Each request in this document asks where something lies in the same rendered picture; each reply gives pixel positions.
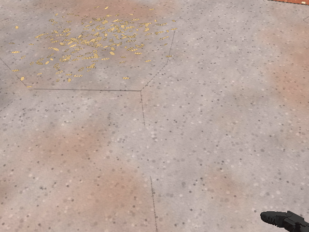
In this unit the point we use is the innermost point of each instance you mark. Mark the robot right hand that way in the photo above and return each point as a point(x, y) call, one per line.
point(290, 221)

